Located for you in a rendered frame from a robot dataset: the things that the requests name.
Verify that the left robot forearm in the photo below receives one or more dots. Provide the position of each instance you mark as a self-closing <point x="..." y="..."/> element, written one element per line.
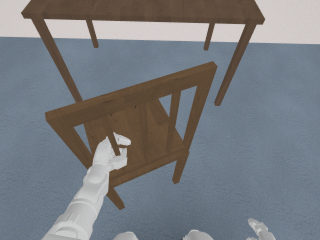
<point x="79" y="217"/>

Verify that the table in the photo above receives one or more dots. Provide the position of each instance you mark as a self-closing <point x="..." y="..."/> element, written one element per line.
<point x="171" y="11"/>

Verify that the chair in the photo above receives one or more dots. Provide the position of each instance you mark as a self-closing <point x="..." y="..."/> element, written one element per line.
<point x="136" y="113"/>

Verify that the right robot hand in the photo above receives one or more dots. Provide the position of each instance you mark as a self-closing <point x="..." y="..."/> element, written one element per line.
<point x="261" y="230"/>

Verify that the left robot hand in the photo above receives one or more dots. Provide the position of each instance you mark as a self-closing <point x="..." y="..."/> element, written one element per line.
<point x="104" y="154"/>

